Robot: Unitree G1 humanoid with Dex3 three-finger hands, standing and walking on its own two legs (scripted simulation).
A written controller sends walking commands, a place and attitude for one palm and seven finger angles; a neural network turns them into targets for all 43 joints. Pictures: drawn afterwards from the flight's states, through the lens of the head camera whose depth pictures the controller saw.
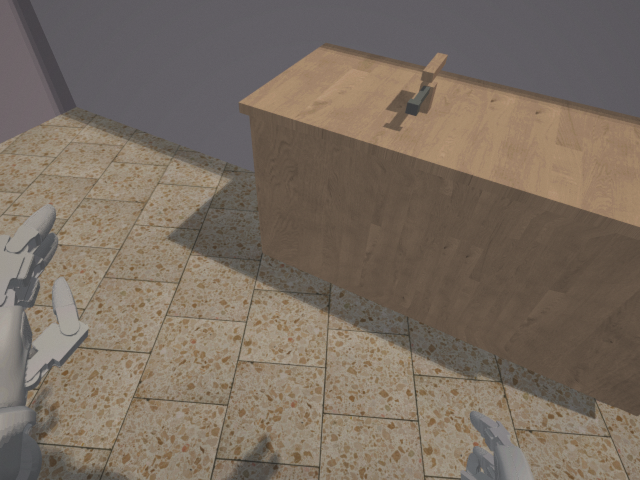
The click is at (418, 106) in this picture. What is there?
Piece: tap's lever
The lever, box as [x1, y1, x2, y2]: [405, 98, 421, 115]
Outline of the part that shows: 410,98 407,102 405,112 416,115 421,101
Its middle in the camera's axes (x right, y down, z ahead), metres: +0.22 -0.32 +0.94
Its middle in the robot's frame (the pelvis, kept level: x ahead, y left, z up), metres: +0.93 -0.17 +0.03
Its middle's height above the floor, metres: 0.80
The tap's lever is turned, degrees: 0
